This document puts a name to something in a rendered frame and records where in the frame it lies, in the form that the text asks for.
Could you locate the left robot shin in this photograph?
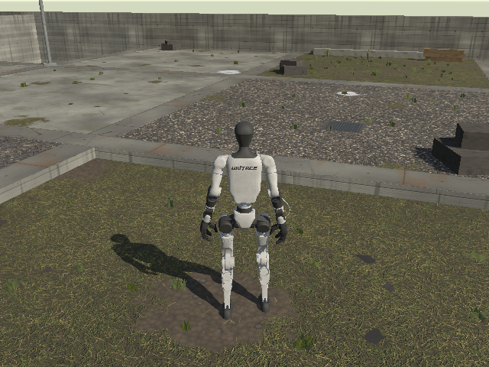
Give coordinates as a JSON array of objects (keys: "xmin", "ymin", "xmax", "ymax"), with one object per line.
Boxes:
[{"xmin": 222, "ymin": 256, "xmax": 233, "ymax": 309}]

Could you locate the humanoid robot torso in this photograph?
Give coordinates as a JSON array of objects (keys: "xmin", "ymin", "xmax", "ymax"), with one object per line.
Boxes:
[{"xmin": 226, "ymin": 151, "xmax": 262, "ymax": 229}]

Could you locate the right robot upper arm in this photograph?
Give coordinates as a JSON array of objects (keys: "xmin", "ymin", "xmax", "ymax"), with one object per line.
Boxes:
[{"xmin": 260, "ymin": 154, "xmax": 280, "ymax": 198}]

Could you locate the left robot upper arm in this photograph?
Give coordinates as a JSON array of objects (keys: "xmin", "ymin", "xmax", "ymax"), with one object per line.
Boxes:
[{"xmin": 209, "ymin": 154, "xmax": 228, "ymax": 197}]

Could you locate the robot left hand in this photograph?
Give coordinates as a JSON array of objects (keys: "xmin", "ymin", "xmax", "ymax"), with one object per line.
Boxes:
[{"xmin": 200, "ymin": 220, "xmax": 218, "ymax": 242}]

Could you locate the right robot forearm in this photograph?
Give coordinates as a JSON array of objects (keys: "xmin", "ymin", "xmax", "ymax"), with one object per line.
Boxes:
[{"xmin": 271, "ymin": 186, "xmax": 286, "ymax": 224}]

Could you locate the robot right hand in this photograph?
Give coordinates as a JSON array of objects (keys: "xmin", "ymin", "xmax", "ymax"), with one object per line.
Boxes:
[{"xmin": 270, "ymin": 222, "xmax": 288, "ymax": 244}]

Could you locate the left robot forearm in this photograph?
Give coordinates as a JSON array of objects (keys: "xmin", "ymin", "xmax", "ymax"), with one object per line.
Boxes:
[{"xmin": 202, "ymin": 185, "xmax": 217, "ymax": 222}]

